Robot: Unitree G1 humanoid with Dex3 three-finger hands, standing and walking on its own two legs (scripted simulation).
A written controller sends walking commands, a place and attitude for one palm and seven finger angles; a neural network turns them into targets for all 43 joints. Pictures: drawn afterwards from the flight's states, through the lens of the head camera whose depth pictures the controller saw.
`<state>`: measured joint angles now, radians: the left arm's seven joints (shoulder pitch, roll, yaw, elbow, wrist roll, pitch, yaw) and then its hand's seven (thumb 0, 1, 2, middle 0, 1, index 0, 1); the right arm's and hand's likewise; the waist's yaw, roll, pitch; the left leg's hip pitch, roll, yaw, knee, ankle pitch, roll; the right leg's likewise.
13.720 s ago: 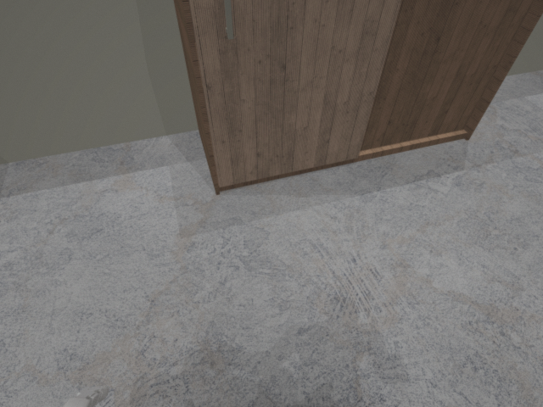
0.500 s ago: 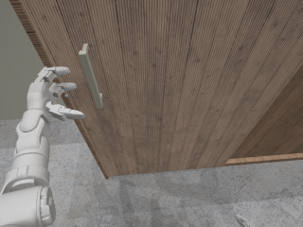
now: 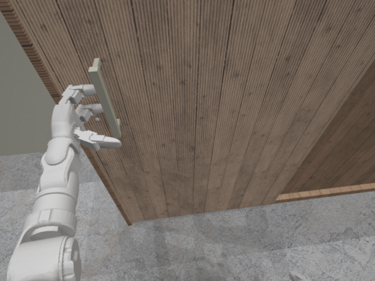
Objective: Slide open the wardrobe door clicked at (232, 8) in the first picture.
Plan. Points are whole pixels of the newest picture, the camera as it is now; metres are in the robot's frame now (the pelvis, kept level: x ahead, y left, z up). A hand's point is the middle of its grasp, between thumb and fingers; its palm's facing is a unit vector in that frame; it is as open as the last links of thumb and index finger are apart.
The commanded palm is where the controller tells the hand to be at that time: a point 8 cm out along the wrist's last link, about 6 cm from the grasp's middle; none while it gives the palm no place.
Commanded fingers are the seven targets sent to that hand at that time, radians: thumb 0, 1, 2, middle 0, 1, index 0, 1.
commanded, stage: feel for the door with the fingertips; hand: left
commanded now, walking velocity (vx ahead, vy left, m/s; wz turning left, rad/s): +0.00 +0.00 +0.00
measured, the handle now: (108, 102) +0.48 +0.20 +0.12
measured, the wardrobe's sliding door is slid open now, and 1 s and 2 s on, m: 0.00 0.00 0.00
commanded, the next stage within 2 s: slide the fingers in behind the handle in 0.52 s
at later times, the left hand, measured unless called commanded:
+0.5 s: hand (95, 114) +0.43 +0.21 +0.13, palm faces +0.16 -0.99 +0.01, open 14.0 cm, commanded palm +0.40 +0.26 +0.13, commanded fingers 0.00 -0.50 0.30 -0.30 -1.20 -0.30 -1.20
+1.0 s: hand (98, 115) +0.43 +0.20 +0.13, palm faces +0.12 -0.99 +0.01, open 13.9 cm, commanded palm +0.40 +0.25 +0.13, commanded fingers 0.00 -0.50 0.30 -0.30 -1.20 -0.30 -1.20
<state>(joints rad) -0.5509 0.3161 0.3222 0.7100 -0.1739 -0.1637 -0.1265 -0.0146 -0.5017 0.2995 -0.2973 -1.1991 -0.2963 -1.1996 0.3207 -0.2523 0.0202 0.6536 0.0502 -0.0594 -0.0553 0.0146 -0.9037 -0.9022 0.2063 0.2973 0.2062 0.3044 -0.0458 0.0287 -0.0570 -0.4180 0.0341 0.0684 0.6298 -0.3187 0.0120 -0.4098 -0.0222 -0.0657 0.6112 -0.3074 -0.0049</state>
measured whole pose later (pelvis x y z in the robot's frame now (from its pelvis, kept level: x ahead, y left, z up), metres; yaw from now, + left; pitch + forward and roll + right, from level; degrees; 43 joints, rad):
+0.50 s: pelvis -0.01 -0.01 +0.00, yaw +1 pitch +6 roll +0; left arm -0.68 0.37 0.34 0.89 -0.16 -0.20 -0.14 -0.01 -0.50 0.30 -0.30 -1.20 -0.30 -1.20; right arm 0.32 -0.27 0.02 0.67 0.05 -0.05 -0.06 0.01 -0.90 -0.90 0.21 0.30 0.21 0.30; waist -0.06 0.02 -0.05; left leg -0.45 0.04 0.05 0.64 -0.31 0.01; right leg -0.43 -0.02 -0.08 0.63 -0.31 -0.01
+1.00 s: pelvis -0.01 +0.00 +0.00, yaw +1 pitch +8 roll -1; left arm -0.71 0.37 0.32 0.93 -0.17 -0.24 -0.15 -0.01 -0.50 0.30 -0.32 -1.22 -0.31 -1.21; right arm 0.36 -0.27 0.02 0.67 0.05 -0.05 -0.05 0.01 -0.90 -0.90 0.21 0.30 0.21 0.30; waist -0.06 0.03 -0.06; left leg -0.49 0.03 0.05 0.67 -0.32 0.01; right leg -0.47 -0.02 -0.08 0.64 -0.30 -0.01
